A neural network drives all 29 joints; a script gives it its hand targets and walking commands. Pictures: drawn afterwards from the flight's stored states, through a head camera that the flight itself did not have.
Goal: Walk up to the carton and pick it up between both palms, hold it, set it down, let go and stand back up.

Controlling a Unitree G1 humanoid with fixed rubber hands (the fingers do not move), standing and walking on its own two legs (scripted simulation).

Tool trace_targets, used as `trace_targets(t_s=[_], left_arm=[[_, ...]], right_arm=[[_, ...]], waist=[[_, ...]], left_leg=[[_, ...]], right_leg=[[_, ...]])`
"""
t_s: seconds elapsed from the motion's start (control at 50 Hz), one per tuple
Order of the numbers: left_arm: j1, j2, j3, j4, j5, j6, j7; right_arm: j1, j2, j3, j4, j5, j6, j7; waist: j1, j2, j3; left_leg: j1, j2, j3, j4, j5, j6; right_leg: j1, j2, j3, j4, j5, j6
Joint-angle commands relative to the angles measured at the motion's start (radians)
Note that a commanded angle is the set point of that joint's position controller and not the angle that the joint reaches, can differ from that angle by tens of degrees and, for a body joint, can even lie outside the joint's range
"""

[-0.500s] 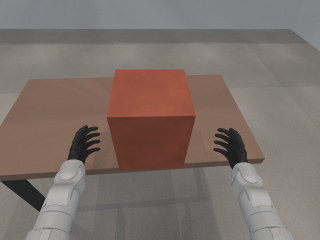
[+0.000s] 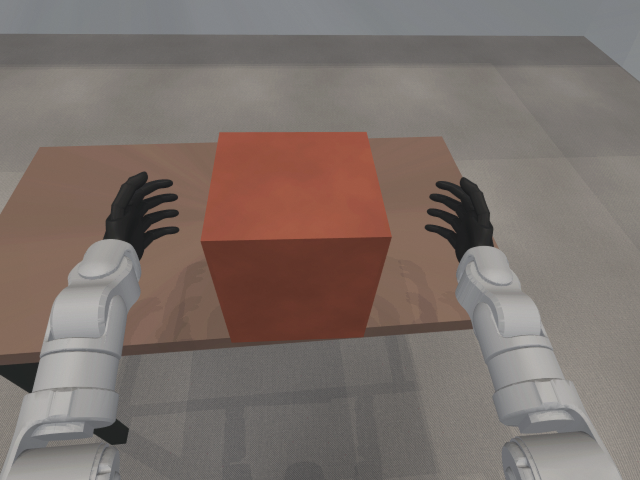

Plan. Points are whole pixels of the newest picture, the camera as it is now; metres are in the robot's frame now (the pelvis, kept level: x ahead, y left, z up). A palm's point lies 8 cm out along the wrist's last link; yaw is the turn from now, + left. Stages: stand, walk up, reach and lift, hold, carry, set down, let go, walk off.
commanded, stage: reach and lift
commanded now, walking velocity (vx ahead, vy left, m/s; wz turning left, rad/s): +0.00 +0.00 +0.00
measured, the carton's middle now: (296, 241) +0.44 +0.03 +0.02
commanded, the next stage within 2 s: none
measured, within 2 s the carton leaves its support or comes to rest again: neither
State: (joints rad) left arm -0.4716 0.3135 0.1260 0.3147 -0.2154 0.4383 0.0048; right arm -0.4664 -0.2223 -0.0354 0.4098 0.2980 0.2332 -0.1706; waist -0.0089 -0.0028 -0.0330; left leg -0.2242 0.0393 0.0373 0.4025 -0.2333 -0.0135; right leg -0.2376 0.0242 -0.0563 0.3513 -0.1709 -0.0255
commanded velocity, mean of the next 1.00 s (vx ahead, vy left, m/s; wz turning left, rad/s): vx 0.00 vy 0.00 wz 0.00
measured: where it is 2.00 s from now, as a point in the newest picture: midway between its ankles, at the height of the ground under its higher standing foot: outside the picture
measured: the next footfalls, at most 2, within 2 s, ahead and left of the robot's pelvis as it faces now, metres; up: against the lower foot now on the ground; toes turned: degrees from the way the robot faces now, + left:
none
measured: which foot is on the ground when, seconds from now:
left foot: down 0.00-1.00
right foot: down 0.00-1.00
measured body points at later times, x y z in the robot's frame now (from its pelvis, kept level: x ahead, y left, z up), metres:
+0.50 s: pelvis +0.00 +0.01 +0.00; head +0.03 +0.02 +0.45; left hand +0.44 +0.21 +0.16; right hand +0.44 -0.20 +0.15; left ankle -0.02 +0.12 -0.75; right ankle +0.00 -0.10 -0.75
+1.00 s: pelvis +0.00 +0.00 +0.00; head +0.04 +0.02 +0.44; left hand +0.43 +0.21 +0.07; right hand +0.43 -0.17 +0.07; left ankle -0.02 +0.12 -0.75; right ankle +0.00 -0.10 -0.75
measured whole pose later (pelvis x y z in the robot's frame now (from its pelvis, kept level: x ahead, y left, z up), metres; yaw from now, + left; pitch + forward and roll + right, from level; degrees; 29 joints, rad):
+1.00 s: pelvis +0.00 +0.00 +0.00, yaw +1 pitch +12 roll -1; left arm -0.86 0.27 0.05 1.10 -0.16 0.06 0.03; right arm -0.81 -0.15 -0.13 1.01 0.17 0.07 -0.12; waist -0.02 -0.01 -0.13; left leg -0.43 0.04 0.01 0.46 -0.23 -0.02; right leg -0.42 0.02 -0.08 0.37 -0.16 -0.03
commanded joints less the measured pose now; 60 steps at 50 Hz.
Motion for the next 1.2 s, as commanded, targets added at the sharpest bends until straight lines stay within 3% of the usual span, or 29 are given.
trace_targets(t_s=[0.0,0.14,0.34,0.54,0.66,0.76,0.92,1.02,1.18], left_arm=[[-0.539,0.196,0.057,-0.213,0.01,0.0,0.001],[-0.705,0.207,0.027,-0.122,-0.003,0.018,0.029],[-0.865,0.236,0.021,-0.075,-0.009,0.04,0.061],[-1.011,0.244,-0.013,0.193,-0.02,-0.001,0.057],[-1.019,0.211,-0.055,0.386,-0.019,-0.104,0.04],[-0.963,0.169,-0.06,0.495,0.02,-0.233,0.02],[-1.023,0.135,-0.041,0.548,0.062,-0.506,0.037],[-1.084,0.122,-0.045,0.588,0.052,-0.649,0.054],[-1.071,0.109,-0.073,0.789,0.015,-0.769,0.045]], right_arm=[[-0.526,-0.191,-0.041,-0.185,0.035,-0.016,0.014],[-0.688,-0.247,-0.057,-0.092,0.055,0.01,0.046],[-0.863,-0.325,-0.066,-0.024,0.067,0.005,0.068],[-1.011,-0.312,-0.039,0.182,0.065,0.025,0.077],[-1.006,-0.248,-0.022,0.324,0.04,-0.002,0.077],[-0.926,-0.181,-0.04,0.39,-0.017,-0.076,0.066],[-0.907,-0.108,-0.147,0.348,-0.167,-0.265,0.043],[-0.928,-0.086,-0.194,0.326,-0.243,-0.372,0.04],[-0.932,-0.08,-0.137,0.446,-0.218,-0.468,0.039]], waist=[[-0.02,0.049,-0.477],[-0.016,0.07,-0.523],[-0.01,0.062,-0.731],[-0.01,0.011,-0.688],[-0.011,0.014,-0.649],[-0.011,0.039,-0.638],[-0.021,0.089,-0.756],[-0.038,0.091,-0.921],[-0.043,0.057,-1.024]], left_leg=[[0.097,-0.047,-0.005,0.001,0.462,-0.022],[0.137,-0.035,-0.016,0.013,0.457,-0.029],[0.201,-0.033,-0.026,0.075,0.633,-0.053],[0.094,-0.035,-0.029,0.045,0.497,-0.029],[0.057,-0.036,-0.032,0.035,0.443,-0.024],[0.048,-0.039,-0.026,0.041,0.461,-0.035],[-0.021,-0.042,-0.009,0.07,0.454,-0.063],[-0.081,-0.042,-0.005,0.125,0.48,-0.078],[-0.198,-0.041,-0.012,0.191,0.501,-0.078]], right_leg=[[0.289,0.009,0.061,0.028,0.483,0.04],[0.206,0.022,0.044,0.017,0.405,0.026],[0.191,0.041,0.024,0.043,0.556,0.032],[0.203,0.026,0.032,0.042,0.528,0.043],[0.193,0.011,0.035,0.039,0.492,0.045],[0.189,0.006,0.028,0.042,0.484,0.047],[0.15,0.002,0.008,0.081,0.445,0.047],[0.134,-0.005,0.005,0.145,0.511,0.054],[0.126,-0.015,0.017,0.228,0.598,0.062]])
